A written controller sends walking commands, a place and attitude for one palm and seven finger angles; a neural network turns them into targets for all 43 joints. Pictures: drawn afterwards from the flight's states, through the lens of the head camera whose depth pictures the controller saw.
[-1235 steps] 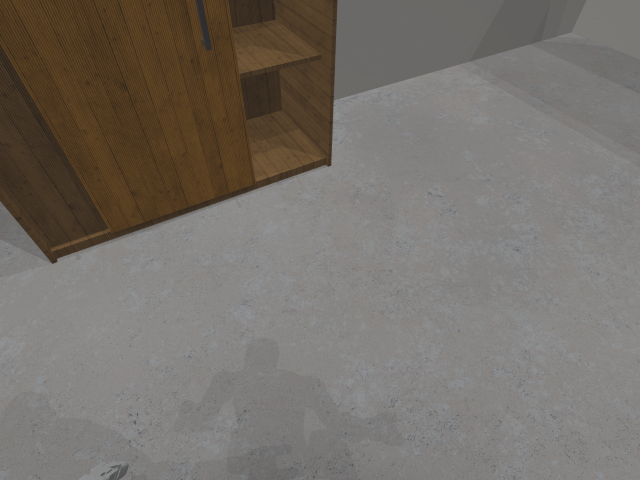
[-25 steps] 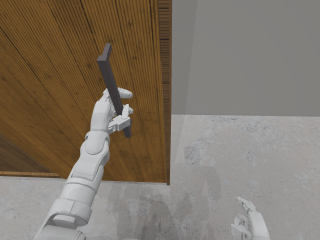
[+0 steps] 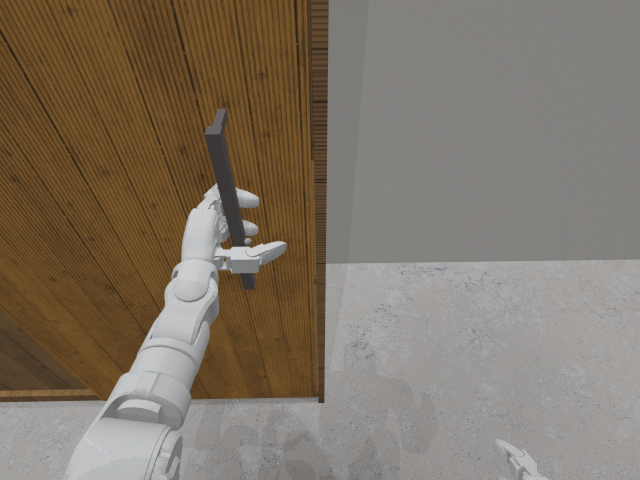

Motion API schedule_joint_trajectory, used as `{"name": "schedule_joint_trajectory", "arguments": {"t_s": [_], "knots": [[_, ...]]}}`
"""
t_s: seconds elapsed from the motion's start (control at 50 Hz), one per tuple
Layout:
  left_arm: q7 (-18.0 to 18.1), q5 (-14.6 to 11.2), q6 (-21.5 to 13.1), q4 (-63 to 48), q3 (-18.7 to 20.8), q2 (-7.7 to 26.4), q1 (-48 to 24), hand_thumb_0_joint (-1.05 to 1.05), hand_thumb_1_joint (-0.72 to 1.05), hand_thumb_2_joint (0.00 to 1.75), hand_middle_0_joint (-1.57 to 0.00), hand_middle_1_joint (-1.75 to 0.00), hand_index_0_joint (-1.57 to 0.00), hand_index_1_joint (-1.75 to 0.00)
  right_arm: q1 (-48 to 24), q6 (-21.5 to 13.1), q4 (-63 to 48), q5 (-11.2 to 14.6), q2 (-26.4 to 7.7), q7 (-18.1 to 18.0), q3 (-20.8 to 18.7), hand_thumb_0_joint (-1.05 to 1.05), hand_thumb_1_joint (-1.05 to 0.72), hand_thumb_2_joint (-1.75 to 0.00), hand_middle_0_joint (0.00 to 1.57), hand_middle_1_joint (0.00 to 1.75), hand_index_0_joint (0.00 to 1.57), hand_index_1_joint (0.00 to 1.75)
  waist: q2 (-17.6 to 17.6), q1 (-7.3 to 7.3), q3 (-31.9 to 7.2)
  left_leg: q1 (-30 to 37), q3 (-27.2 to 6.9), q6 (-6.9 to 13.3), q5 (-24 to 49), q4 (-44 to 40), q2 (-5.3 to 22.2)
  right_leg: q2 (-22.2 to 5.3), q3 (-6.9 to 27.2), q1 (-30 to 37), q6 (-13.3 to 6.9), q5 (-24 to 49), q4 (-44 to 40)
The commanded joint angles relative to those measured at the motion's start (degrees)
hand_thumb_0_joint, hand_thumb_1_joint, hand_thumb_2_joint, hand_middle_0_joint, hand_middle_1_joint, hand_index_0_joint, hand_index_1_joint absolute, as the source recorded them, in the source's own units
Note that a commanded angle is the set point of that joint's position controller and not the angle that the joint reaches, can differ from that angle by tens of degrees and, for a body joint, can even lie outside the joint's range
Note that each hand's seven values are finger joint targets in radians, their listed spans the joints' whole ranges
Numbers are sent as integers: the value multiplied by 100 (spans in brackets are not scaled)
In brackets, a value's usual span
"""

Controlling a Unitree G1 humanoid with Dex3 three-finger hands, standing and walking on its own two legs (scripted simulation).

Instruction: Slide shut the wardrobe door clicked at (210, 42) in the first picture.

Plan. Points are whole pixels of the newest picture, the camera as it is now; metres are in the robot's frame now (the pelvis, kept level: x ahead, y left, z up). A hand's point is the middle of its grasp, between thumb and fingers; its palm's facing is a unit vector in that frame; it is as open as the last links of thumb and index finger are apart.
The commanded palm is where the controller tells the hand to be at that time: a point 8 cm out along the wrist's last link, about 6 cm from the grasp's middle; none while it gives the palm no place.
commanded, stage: loosen the grip on the handle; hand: left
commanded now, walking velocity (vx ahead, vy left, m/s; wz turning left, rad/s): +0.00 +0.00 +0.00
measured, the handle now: (237, 212) +0.46 +0.13 +0.09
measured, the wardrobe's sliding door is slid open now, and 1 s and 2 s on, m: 0.00 0.00 0.00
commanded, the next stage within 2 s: slip the hand off the handle in 0.30 s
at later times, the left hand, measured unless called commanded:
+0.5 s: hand (246, 242) +0.41 +0.11 +0.08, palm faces +0.01 -0.99 -0.15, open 14.3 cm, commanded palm +0.38 +0.18 +0.09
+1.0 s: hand (197, 248) +0.40 +0.18 +0.08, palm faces +0.06 -0.98 -0.17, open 14.6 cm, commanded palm +0.36 +0.23 +0.09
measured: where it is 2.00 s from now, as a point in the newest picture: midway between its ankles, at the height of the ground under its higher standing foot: outside the picture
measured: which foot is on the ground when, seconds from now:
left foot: down 0.00-1.00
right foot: down 0.00-1.00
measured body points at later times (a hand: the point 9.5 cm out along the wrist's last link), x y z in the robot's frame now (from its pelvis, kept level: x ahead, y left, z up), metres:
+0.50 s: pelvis +0.01 +0.02 +0.00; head +0.03 +0.02 +0.45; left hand +0.41 +0.17 +0.09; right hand +0.11 -0.22 -0.11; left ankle +0.01 +0.13 -0.73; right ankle +0.04 -0.11 -0.73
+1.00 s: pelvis +0.02 +0.02 +0.00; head +0.04 +0.01 +0.45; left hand +0.39 +0.23 +0.09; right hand +0.15 -0.24 -0.11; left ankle +0.01 +0.13 -0.73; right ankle +0.04 -0.11 -0.73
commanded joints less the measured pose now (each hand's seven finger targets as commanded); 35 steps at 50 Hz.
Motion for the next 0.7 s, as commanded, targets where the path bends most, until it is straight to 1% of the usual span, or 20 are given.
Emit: {"name": "schedule_joint_trajectory", "arguments": {"t_s": [0.0,0.02,0.06,0.08,0.1,0.14,0.18,0.24,0.3,0.32,0.36,0.38,0.4,0.44,0.48,0.54,0.58,0.6,0.62,0.68], "knots": [[-5,126,-426,-1056,-222,581,-2800,0,-55,20,-38,-132,-38,-132,-288,-393,-771,57,-640,-98,-178,0,-90,-90,20,30,20,30,-475,-54,-1092,69,40,201,-673,-504,-158,-27,177,165,20,-883,-916],[-9,108,-420,-1029,-294,440,-2665,0,-55,20,-37,-130,-37,-130,-289,-425,-771,57,-619,-97,-187,0,-90,-90,20,30,20,30,-355,-9,-1135,116,50,189,-605,-481,-152,-12,149,155,-2,-804,-874],[27,33,-404,-958,-330,301,-2686,0,-55,20,-34,-127,-34,-127,-199,-481,-727,30,-642,-91,-180,0,-90,-90,20,30,20,30,-481,-31,-1144,113,14,186,-480,-437,-144,14,89,118,-2,-637,-821],[78,35,-400,-821,-125,499,-2567,0,-55,20,-33,-125,-33,-125,-153,-467,-669,22,-683,-94,-199,0,-90,-90,20,30,20,30,-623,-22,-1113,70,-30,183,-449,-451,-114,22,55,141,0,-609,-809],[111,70,-423,-1066,436,1282,-2730,0,-55,20,-32,-123,-32,-123,-135,-434,-688,11,-749,-120,-194,0,-90,-90,20,30,20,30,-532,106,-1322,54,-14,204,-347,-454,-127,3,130,366,9,-538,-807],[64,66,-390,-1192,-38,678,-2709,0,-55,20,-29,-120,-29,-120,-185,-433,-742,2,-636,-125,-158,0,-90,-90,20,30,20,30,-350,45,-1354,154,9,199,-121,-447,-115,25,64,374,1,-228,-730],[97,55,-407,-1135,76,764,-2711,0,-55,20,-26,-117,-26,-117,-87,-416,-651,-12,-677,-125,-182,0,-90,-90,20,30,20,30,-389,28,-1316,178,-89,175,-18,-454,-71,57,-15,343,-18,-74,-659],[142,50,-436,-1303,-126,470,-2778,0,-55,20,-25,-115,-25,-115,-23,-423,-619,-37,-660,-100,-200,0,-90,-90,20,30,20,30,-194,-45,-1478,404,-118,154,324,-375,-45,92,-73,224,-29,300,-525],[241,106,-418,-1376,-2,533,-2658,0,-55,20,-25,-115,-25,-115,85,-387,-584,-79,-683,-62,-227,0,-90,-90,20,30,20,30,-229,0,-1656,494,-174,136,771,-316,-19,102,-116,297,-37,694,-412],[259,123,-399,-1430,86,580,-2388,0,-55,20,-25,-115,-25,-115,95,-366,-612,-91,-676,-53,-254,0,-90,-90,20,30,20,30,-247,81,-1811,530,-150,126,969,-278,-9,103,-112,396,-45,860,-365],[278,174,-364,-1651,-163,315,-2352,0,-55,20,-25,-115,-25,-115,90,-332,-635,-91,-635,-30,-259,0,-90,-90,20,30,20,30,-251,44,-1832,584,-139,114,1193,-245,2,102,-133,397,-35,1057,-325],[310,254,-300,-1006,69,573,-2187,0,-55,20,-25,-115,-25,-115,183,-270,-529,-108,-678,-50,-244,0,-90,-90,20,30,20,30,-495,-27,-1384,314,-191,110,1073,-227,10,103,-161,222,-28,965,-333],[300,253,-297,-1055,66,566,-2170,0,-55,20,-25,-115,-25,-115,188,-222,-557,-112,-691,-27,-217,0,-90,-90,20,30,20,30,-457,-6,-1257,196,-173,112,956,-237,-18,99,-159,175,-24,893,-339],[275,269,-318,-1283,209,772,-2211,0,-55,20,-25,-115,-25,-115,118,-148,-649,-117,-677,-35,-225,0,-90,-90,20,30,20,30,-265,53,-1509,253,-118,124,878,-225,-50,79,-101,307,-31,870,-343],[250,282,-281,-1318,519,1134,-2038,0,-55,20,-25,-115,-25,-115,87,-49,-695,-124,-687,-79,-225,0,-90,-90,20,30,20,30,-360,145,-1633,195,-119,134,937,-207,-58,70,-89,508,-31,969,-323],[132,176,-244,-1573,413,944,-1756,0,-55,20,-25,-115,-25,-115,-28,31,-829,-82,-612,-84,-196,0,-90,-90,20,30,20,30,-207,208,-1652,219,-70,113,1046,-217,-68,67,-85,617,-45,1134,-312],[59,130,-243,-1639,448,1003,-1644,0,-55,20,-25,-115,-25,-115,-50,69,-862,-71,-631,-99,-195,0,-90,-90,20,30,20,30,-287,200,-1570,242,-101,118,1101,-201,-47,84,-102,607,-50,1159,-314],[17,122,-277,-1768,364,961,-1756,0,-55,20,-25,-115,-25,-115,-70,73,-873,-56,-635,-101,-196,0,-90,-90,20,30,20,30,-261,131,-1516,266,-96,125,1117,-185,-41,84,-95,543,-43,1188,-317],[-29,108,-311,-1887,338,920,-1648,0,-55,20,-25,-115,-25,-115,-79,67,-904,-52,-629,-99,-211,0,-90,-90,20,30,20,30,-225,173,-1599,311,-90,124,1141,-170,-39,90,-87,566,-44,1208,-304],[-172,84,-385,-2049,289,989,-1688,0,-55,20,-25,-115,-25,-115,-77,61,-884,-38,-658,-121,-227,0,-90,-90,20,30,20,30,-139,91,-1575,400,-136,134,1173,-110,-25,103,-86,496,-50,1203,-304]]}}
